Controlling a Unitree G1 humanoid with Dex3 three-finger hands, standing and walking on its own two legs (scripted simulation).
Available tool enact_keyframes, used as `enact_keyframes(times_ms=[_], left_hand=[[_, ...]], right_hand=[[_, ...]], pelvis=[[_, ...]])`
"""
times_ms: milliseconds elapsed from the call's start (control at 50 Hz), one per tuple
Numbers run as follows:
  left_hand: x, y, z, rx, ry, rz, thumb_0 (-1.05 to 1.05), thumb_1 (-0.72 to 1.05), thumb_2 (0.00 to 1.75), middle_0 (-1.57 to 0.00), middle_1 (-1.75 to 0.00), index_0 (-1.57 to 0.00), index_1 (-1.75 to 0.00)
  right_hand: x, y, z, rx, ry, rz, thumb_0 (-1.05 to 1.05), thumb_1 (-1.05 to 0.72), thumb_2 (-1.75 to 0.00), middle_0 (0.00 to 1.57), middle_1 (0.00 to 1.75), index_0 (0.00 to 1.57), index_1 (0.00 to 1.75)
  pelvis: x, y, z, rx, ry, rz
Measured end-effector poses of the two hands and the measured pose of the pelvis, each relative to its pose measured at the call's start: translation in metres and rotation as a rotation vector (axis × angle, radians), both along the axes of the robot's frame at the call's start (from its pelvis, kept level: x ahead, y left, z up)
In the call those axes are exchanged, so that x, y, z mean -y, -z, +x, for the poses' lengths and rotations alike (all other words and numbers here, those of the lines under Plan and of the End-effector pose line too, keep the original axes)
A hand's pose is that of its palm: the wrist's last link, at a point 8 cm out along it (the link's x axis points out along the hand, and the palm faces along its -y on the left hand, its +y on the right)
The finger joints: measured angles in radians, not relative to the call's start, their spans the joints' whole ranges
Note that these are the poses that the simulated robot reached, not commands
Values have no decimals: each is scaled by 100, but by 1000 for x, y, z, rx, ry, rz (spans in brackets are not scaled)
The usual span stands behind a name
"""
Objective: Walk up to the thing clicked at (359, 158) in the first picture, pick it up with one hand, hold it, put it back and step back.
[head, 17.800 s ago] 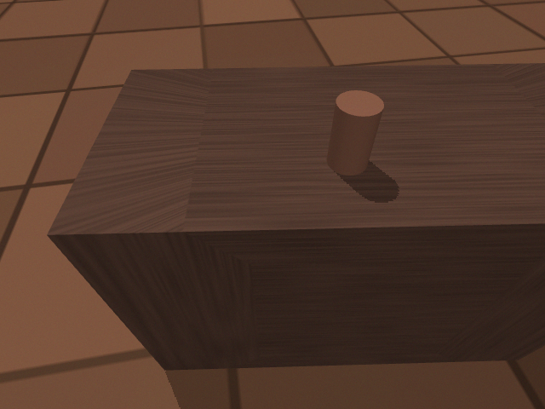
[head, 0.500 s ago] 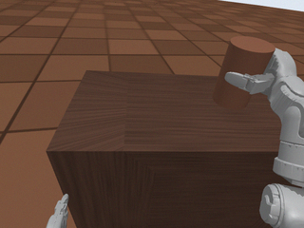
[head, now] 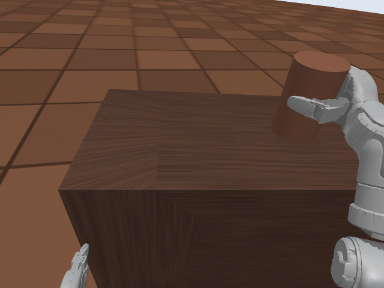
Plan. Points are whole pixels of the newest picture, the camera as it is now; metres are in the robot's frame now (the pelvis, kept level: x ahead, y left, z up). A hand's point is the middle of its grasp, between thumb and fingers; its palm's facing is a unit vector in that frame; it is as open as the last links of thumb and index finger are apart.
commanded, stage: hold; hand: right
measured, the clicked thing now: (305, 98) +0.34 -0.17 +0.31
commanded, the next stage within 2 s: crouch in 0.30 s
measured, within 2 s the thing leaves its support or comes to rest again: neither
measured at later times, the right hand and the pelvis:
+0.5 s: hand (309, 85) +0.34 -0.16 +0.33, palm faces +0.10 +0.99 +0.00, open 11.2 cm; pelvis +0.00 +0.00 +0.00, yaw +0 degrees
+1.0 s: hand (285, 106) +0.43 -0.18 +0.25, palm faces +0.17 +0.99 +0.02, open 11.3 cm; pelvis +0.00 +0.00 +0.00, yaw +1 degrees
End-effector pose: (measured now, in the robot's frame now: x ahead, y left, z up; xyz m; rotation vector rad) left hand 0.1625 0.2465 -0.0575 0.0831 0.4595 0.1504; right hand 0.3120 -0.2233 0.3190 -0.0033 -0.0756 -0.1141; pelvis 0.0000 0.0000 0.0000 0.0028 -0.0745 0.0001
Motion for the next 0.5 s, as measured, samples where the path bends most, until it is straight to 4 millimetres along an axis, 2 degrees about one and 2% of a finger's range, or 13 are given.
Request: enact_keyframes(times_ms=[260, 500], left_hand=[[-3, 1, -4, 0, -9, 4, -1, -52, 4, -5, -6, -6, -5], [-5, 3, -4, -12, 2, 12, -1, -53, 4, -4, -6, -5, -5]], right_hand=[[-9, -6, 7, 13, -29, 1, -1, 47, -101, 65, 92, 65, 92], [-7, -11, 6, 11, -11, -3, -1, 47, -101, 65, 92, 65, 93]], pelvis=[[0, 0, -1, -1, -4, 0], [-2, 0, 0, 1, 0, 0]])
